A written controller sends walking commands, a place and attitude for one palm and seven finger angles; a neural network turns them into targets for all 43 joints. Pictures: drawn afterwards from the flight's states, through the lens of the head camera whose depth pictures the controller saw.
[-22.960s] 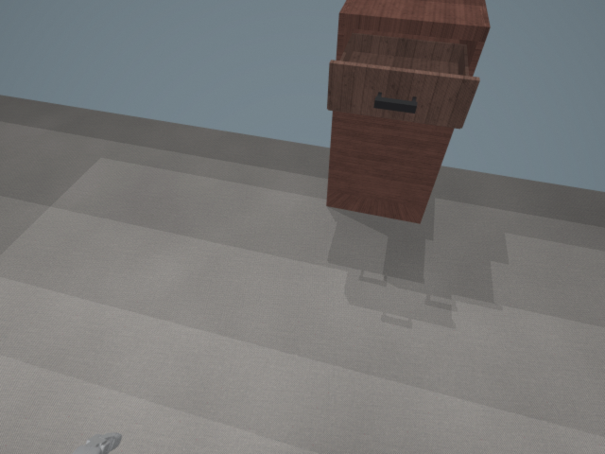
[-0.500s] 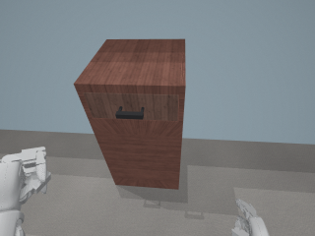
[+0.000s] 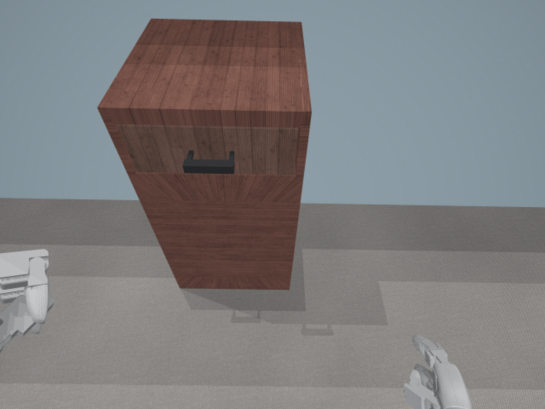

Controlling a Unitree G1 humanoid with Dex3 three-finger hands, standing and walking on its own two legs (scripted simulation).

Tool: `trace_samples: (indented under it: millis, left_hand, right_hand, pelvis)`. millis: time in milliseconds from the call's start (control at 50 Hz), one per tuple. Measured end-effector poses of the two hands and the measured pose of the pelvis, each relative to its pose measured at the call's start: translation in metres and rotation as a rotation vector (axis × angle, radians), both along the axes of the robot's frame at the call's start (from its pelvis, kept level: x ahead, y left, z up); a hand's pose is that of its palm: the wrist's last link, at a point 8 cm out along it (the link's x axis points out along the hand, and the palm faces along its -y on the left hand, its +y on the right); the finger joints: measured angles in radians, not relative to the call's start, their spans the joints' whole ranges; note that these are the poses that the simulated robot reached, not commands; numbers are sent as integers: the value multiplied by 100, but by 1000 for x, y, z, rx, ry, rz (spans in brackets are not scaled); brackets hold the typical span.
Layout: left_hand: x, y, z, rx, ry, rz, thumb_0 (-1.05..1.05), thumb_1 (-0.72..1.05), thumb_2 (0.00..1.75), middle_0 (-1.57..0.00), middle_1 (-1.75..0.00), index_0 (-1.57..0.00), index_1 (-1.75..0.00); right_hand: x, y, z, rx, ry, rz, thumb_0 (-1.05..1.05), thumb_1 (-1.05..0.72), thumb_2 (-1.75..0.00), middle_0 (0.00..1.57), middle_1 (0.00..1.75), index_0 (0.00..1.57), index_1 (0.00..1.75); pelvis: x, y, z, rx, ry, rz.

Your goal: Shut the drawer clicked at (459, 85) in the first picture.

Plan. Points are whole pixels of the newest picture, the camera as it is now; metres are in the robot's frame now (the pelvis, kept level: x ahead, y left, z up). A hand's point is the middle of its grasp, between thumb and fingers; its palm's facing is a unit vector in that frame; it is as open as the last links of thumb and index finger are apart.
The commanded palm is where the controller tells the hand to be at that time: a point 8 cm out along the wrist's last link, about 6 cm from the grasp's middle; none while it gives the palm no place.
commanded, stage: step back with the hand held close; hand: left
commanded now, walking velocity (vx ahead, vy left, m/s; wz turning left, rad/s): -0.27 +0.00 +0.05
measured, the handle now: (210, 160) +0.62 +0.18 -0.04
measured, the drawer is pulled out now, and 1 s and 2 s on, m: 0.00 0.00 0.00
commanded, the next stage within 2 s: stop stepping back and stand still in 1.04 s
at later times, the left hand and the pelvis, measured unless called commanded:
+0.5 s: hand (7, 370) +0.13 +0.25 +0.16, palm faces +0.40 -0.76 -0.52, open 3.2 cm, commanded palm +0.06 +0.28 +0.18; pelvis -0.06 +0.00 -0.02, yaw +2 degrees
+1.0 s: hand out of the picture +0.04 +0.25 +0.18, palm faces +0.43 -0.82 -0.38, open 3.3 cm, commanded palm -0.01 +0.28 +0.18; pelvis -0.14 +0.00 +0.00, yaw +1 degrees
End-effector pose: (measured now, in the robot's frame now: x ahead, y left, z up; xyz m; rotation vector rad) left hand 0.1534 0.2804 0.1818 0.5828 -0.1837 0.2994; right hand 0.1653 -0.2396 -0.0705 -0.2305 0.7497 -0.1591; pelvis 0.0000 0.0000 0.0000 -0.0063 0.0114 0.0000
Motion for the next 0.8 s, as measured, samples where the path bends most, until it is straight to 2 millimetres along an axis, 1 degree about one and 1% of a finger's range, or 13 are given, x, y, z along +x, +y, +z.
trace_samples:
  millis: [120,220,360,420,480,560,660,720,800]
  left_hand:
    - [-23,2,-4,-12,-34,22,1,89,90,-141,-160,-140,-159]
    - [-38,0,-7,-23,-66,20,1,89,90,-141,-160,-140,-159]
    - [-50,2,-5,0,-108,-1,1,89,90,-141,-160,-141,-159]
    - [-55,4,-3,35,-121,-1,1,89,90,-141,-160,-141,-159]
    - [-62,3,-2,61,-129,1,1,89,90,-141,-160,-141,-159]
    - [-73,-5,-4,62,-134,-10,1,89,90,-141,-160,-141,-159]
    - [-85,-14,-4,23,-156,-42,1,89,90,-141,-160,-141,-159]
    - [-95,-10,-3,10,-174,-57,1,89,90,-141,-160,-141,-159]
    - [-110,4,-2,38,-174,-51,1,89,90,-141,-160,-141,-159]
  right_hand:
    - [-8,13,0,21,-57,31,1,-90,-89,20,30,20,30]
    - [-25,16,-3,10,-59,47,1,-90,-89,20,30,20,30]
    - [-57,8,-7,-28,-17,31,1,-90,-89,20,30,20,30]
    - [-66,3,-11,-38,0,26,1,-90,-89,20,30,20,30]
    - [-72,0,-15,-37,8,25,1,-90,-89,20,30,20,30]
    - [-76,-4,-18,-32,-1,32,1,-90,-89,20,30,20,30]
    - [-84,-8,-15,-37,1,34,1,-90,-89,20,30,20,30]
    - [-94,-8,-11,-48,17,24,1,-90,-89,20,30,20,30]
    - [-108,-2,-7,-73,11,16,1,-90,-89,20,30,20,30]
  pelvis:
    - [-20,2,-6,-3,-11,1]
    - [-34,2,-10,-14,-12,7]
    - [-49,3,-12,-22,-10,18]
    - [-54,2,-15,-22,-11,39]
    - [-60,-2,-18,-18,-12,40]
    - [-70,-8,-21,-19,-16,33]
    - [-84,-9,-20,-18,-5,48]
    - [-93,-5,-18,-21,-2,63]
    - [-106,2,-18,-52,-1,70]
